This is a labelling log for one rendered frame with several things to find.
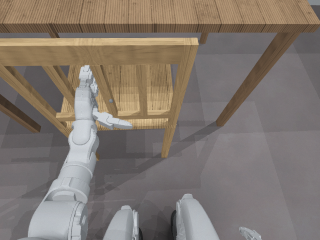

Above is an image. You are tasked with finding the robot right hand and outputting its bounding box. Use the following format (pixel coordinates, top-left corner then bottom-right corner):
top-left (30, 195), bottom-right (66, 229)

top-left (239, 226), bottom-right (262, 240)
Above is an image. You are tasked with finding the left robot upper arm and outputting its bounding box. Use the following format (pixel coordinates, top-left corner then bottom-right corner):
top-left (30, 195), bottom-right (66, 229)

top-left (17, 200), bottom-right (88, 240)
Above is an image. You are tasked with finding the robot right thigh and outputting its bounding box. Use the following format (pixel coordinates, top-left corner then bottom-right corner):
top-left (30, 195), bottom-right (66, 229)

top-left (176, 198), bottom-right (220, 240)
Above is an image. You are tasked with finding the right robot shin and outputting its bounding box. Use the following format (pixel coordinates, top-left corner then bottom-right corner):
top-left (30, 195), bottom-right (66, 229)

top-left (176, 194), bottom-right (193, 240)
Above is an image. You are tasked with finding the robot left hand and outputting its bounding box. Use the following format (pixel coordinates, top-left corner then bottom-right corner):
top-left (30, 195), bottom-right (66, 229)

top-left (74, 65), bottom-right (133, 130)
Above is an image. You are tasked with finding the table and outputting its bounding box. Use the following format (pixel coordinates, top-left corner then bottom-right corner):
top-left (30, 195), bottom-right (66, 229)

top-left (0, 0), bottom-right (320, 133)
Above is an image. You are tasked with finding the left robot forearm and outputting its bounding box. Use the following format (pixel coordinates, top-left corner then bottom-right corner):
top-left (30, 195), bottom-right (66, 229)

top-left (28, 119), bottom-right (99, 238)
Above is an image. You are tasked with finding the chair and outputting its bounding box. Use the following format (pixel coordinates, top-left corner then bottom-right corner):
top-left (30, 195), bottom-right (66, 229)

top-left (0, 38), bottom-right (199, 161)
